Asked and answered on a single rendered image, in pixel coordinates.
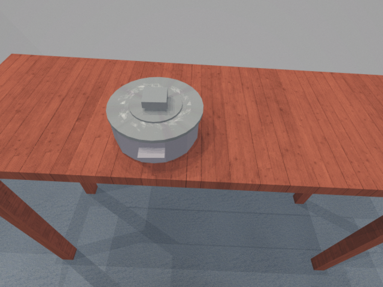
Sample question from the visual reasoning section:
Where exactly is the knob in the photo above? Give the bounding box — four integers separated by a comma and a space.
141, 87, 168, 109

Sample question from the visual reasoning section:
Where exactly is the lid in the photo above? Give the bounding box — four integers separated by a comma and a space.
106, 77, 203, 144

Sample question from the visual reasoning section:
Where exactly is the table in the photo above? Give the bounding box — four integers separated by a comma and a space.
0, 54, 383, 270

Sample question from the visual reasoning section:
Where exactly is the pot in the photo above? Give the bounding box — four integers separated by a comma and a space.
111, 124, 199, 163

